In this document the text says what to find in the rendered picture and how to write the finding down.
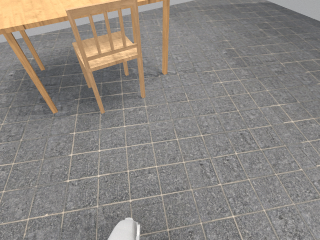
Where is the table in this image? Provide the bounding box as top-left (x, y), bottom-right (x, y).
top-left (0, 0), bottom-right (170, 114)

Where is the left robot thigh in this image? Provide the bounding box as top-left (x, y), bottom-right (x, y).
top-left (108, 219), bottom-right (141, 240)

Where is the chair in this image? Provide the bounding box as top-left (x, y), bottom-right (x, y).
top-left (65, 0), bottom-right (146, 114)

